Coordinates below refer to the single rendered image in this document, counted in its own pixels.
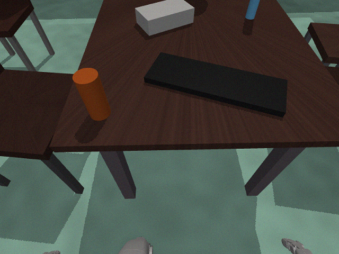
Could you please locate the right robot hand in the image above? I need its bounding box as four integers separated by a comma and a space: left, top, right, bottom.
281, 238, 312, 254

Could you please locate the table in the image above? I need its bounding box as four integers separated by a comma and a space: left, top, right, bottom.
49, 0, 339, 199

